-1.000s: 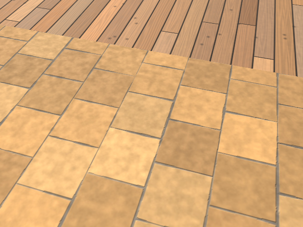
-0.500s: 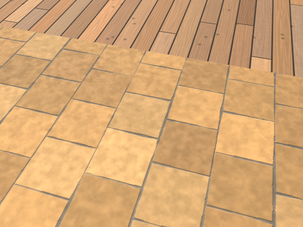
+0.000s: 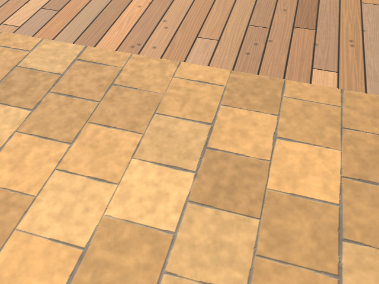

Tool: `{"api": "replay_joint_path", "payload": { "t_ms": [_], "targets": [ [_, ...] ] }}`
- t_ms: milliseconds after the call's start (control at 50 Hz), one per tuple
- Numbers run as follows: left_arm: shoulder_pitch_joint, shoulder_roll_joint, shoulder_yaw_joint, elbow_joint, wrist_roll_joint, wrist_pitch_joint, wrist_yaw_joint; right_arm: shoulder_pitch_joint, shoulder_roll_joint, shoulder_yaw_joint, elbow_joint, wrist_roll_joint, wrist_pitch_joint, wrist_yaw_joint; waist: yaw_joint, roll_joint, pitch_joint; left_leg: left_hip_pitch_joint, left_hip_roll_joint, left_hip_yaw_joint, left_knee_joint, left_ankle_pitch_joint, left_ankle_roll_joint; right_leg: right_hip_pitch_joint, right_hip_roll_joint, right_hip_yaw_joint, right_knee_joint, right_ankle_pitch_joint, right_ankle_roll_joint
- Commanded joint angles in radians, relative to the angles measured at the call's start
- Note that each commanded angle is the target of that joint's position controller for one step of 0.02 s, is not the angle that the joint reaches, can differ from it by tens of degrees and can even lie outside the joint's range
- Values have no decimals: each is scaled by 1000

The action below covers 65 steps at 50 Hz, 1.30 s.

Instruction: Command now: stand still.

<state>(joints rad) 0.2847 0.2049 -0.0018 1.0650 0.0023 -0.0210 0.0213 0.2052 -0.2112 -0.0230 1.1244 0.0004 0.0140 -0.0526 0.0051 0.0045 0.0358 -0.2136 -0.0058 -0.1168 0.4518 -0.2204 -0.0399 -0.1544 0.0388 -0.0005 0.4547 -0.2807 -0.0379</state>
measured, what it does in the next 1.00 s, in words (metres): steps on the spot: left foot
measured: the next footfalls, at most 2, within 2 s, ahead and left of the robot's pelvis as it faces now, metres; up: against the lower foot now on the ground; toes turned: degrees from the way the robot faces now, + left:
left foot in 0.96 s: +0.12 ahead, +0.15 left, +0.00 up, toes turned +2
right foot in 1.44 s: +0.48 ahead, -0.07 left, +0.00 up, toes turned -11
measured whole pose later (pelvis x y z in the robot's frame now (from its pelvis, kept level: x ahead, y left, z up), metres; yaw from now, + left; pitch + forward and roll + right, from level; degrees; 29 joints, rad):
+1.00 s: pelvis +0.08 +0.05 -0.01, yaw +0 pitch +1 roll +0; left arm 0.42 0.26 0.04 1.03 -0.03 -0.05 0.02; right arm 0.25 -0.23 -0.05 1.06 0.02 -0.11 0.00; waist 0.00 -0.05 -0.01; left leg -0.29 -0.01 0.06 0.56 -0.29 0.05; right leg -0.20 -0.01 0.05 0.75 -0.46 -0.04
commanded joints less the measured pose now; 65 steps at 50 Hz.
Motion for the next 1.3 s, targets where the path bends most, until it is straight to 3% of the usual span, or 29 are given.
{"api": "replay_joint_path", "payload": {
  "t_ms": [20,640,680,700,740,760,780,800,840,880,920,940,960,980,1000,1020,1040,1080,1100,1140,1200,1300],
  "targets": [
    [62,100,17,-17,0,-5,3,35,-99,-13,-17,0,-6,-4,0,-7,13,21,11,9,-46,142,33,-57,-63,58,-106,126,-7],
    [120,73,19,-6,-4,-4,7,92,-78,-6,-9,3,-9,-7,1,-6,27,8,12,18,-42,139,29,-55,-60,55,-102,140,-10],
    [141,79,23,6,-7,0,12,108,-57,-1,-1,4,-8,-9,6,-32,17,-5,-27,64,-3,-42,32,-56,-58,71,-143,-140,-25],
    [143,119,36,0,-16,2,17,97,-60,-3,-9,9,-11,-9,15,-76,41,-59,-61,107,70,-178,37,-67,-87,126,-176,-328,-59],
    [181,190,61,-7,-25,-4,22,31,-63,-2,-54,11,-37,0,47,-172,111,-225,-36,133,268,-233,53,-70,-277,379,-306,-576,-172],
    [178,205,70,-15,-21,-13,23,-4,-64,-2,-76,15,-56,8,53,-176,156,-287,13,114,361,-219,63,-88,-357,476,-350,-559,-219],
    [175,194,71,-22,-13,-24,22,-25,-70,-6,-89,21,-71,18,53,-157,179,-369,47,90,447,-259,71,-55,-391,513,-363,-488,-242],
    [167,177,70,-30,-12,-34,19,-23,-74,-11,-95,26,-85,26,42,-130,178,-430,76,76,478,-276,82,-2,-396,502,-354,-416,-238],
    [137,163,70,-52,-30,-41,14,-22,-75,-15,-105,34,-109,40,25,-97,142,-393,95,88,342,-242,96,44,-341,379,-329,-274,-183],
    [118,183,74,-63,-39,-35,10,2,-60,-18,-95,35,-120,49,3,-109,96,-191,46,162,173,-156,87,-32,-259,238,-283,-183,-148],
    [112,188,73,-72,-42,-26,6,143,-62,-33,-35,34,-115,53,-56,-92,50,95,-32,234,65,2,63,-188,-201,168,-188,-178,-134],
    [97,178,68,-81,-39,-30,4,226,-74,-44,-10,34,-109,49,-97,-66,29,204,-37,219,39,-5,66,-249,-173,141,-101,-123,-117],
    [58,121,49,-102,-30,-39,-4,333,-130,-62,2,30,-109,42,-148,81,2,314,118,-8,-81,-110,115,-350,-94,38,193,-46,-62],
    [60,32,28,-146,-18,-62,-7,454,-260,-83,2,23,-114,45,-152,323,-73,446,365,-474,-244,-245,257,-560,16,-29,540,-229,-14],
    [60,64,36,-155,-46,-77,-7,415,-221,-67,8,1,-131,55,-115,236,-47,373,440,-677,-317,-449,334,-646,-16,88,747,-263,-32],
    [20,111,44,-173,-63,-89,-14,293,-164,-49,-33,7,-144,61,-75,129,58,293,413,-565,-315,-466,304,-716,-82,114,810,-163,-59],
    [11,127,50,-167,-56,-95,-18,206,-128,-35,-63,8,-148,69,-47,91,84,244,349,-416,-318,-354,261,-700,-122,101,793,-56,-66],
    [5,151,67,-158,-31,-95,-20,156,-95,-20,-87,4,-139,76,-18,79,82,188,251,-191,-328,-76,199,-618,-166,74,678,71,-55],
    [13,139,69,-149,-31,-88,-27,180,-84,-16,-81,0,-132,72,-16,92,69,186,221,-107,-327,36,181,-589,-170,55,652,107,-45],
    [-12,102,64,-152,-31,-71,-35,244,-100,-18,-64,-8,-127,58,-26,79,60,200,206,-14,-322,217,185,-606,-169,31,626,159,-20],
    [-141,72,54,-212,-34,-61,-36,255,-125,-22,-71,-18,-124,41,-45,51,85,179,206,68,-343,313,190,-643,-146,47,473,247,-1],
    [-317,54,35,-292,-31,-65,-59,284,-142,-24,-81,-5,-125,26,-79,44,114,189,213,190,-374,356,169,-557,-104,-28,211,377,-22]
  ]
}}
